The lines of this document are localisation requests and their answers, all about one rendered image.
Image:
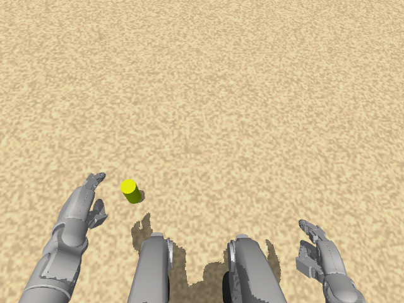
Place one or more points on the left robot arm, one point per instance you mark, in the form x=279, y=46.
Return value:
x=55, y=275

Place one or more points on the right robot arm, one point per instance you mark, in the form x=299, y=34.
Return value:
x=339, y=288

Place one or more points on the can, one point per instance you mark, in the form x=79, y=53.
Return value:
x=131, y=191

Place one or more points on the right robot hand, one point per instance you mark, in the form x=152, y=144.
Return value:
x=322, y=260

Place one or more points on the left robot hand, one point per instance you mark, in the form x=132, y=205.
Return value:
x=79, y=203

